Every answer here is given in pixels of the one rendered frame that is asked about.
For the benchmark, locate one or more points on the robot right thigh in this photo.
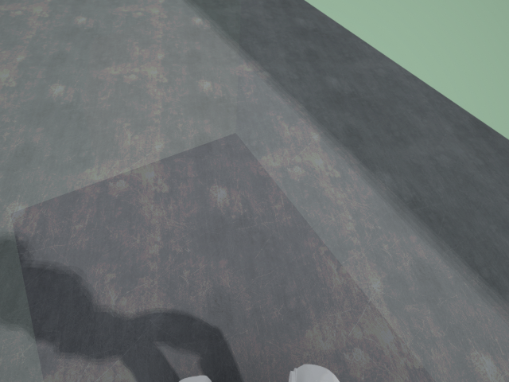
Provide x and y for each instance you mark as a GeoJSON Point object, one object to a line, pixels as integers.
{"type": "Point", "coordinates": [311, 373]}

